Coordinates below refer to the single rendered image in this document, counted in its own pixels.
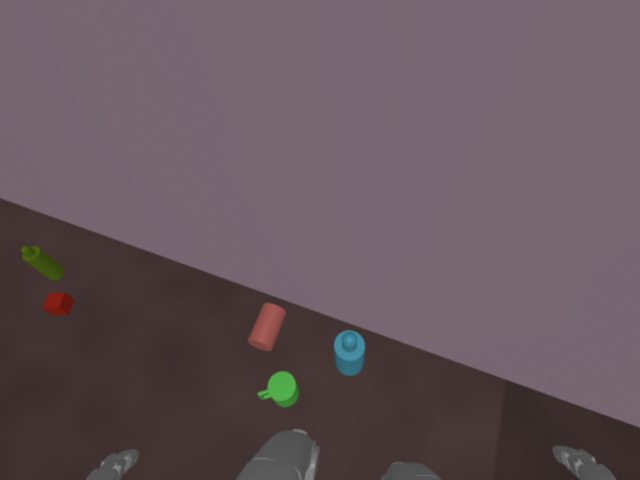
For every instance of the right robot hand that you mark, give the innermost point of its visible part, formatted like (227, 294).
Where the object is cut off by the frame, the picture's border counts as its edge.
(582, 464)

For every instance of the left robot hand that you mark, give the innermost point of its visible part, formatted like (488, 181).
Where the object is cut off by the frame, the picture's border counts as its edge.
(115, 465)

